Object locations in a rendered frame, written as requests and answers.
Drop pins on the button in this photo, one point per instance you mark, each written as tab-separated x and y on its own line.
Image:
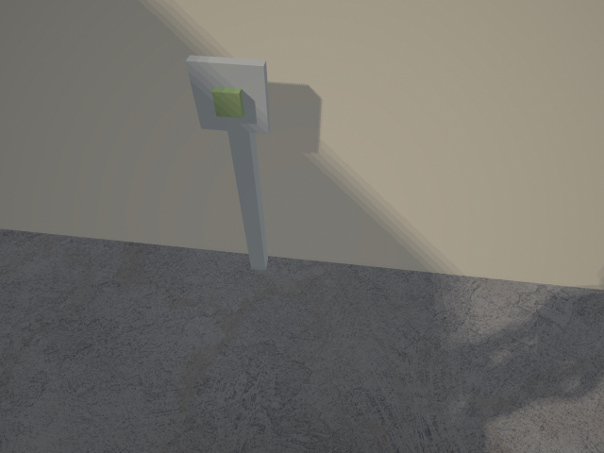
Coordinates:
228	102

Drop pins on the panel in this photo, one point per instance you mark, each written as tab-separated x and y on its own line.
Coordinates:
250	75

